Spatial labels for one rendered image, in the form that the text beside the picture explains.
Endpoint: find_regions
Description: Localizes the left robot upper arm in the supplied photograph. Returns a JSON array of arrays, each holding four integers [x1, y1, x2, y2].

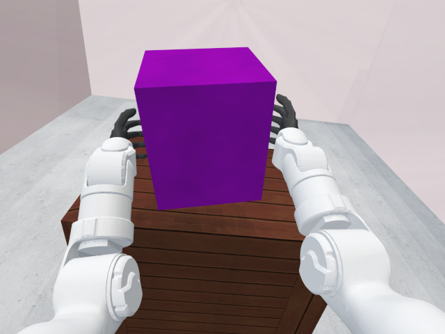
[[17, 253, 143, 334]]

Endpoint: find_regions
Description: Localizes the carton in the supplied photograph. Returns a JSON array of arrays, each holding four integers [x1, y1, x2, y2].
[[134, 47, 277, 210]]

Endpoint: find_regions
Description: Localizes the robot left forearm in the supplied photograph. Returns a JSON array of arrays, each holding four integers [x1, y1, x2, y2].
[[53, 137, 137, 314]]

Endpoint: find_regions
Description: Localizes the robot right forearm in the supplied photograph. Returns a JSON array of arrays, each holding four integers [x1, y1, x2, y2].
[[272, 127, 391, 276]]

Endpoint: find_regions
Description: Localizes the right robot upper arm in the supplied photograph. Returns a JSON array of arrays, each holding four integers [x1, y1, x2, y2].
[[299, 229, 445, 334]]

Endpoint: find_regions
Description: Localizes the robot right hand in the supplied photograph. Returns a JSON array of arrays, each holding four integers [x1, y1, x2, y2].
[[269, 94, 298, 144]]

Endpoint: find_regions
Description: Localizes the robot left hand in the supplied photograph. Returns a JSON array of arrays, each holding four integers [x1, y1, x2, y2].
[[110, 108, 147, 159]]

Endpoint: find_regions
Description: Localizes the pedestal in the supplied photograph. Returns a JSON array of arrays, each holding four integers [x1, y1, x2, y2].
[[61, 136, 327, 334]]

